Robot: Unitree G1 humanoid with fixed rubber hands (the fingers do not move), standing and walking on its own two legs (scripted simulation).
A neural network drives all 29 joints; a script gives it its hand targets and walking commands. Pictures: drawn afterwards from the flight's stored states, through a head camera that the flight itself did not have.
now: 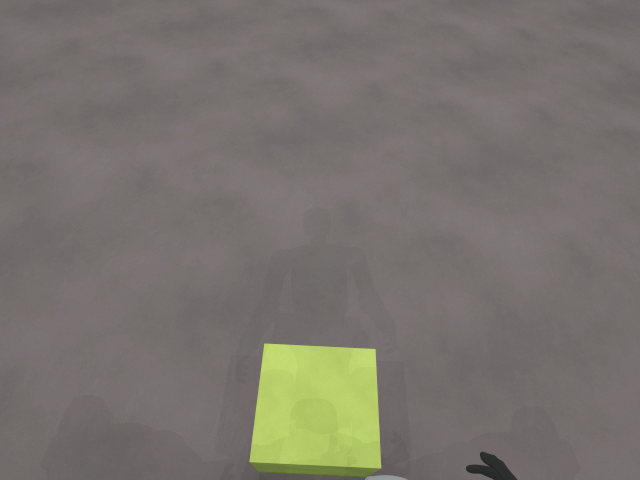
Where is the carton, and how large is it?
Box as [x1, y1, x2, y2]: [249, 344, 380, 476]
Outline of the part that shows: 264,344 249,461 259,471 263,472 367,476 379,469 380,451 375,349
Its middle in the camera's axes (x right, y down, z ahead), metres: -0.01 +0.46 +1.01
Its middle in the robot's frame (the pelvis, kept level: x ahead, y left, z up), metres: +0.33 +0.00 -0.63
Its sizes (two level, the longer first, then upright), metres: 0.289 0.267 0.246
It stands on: the floor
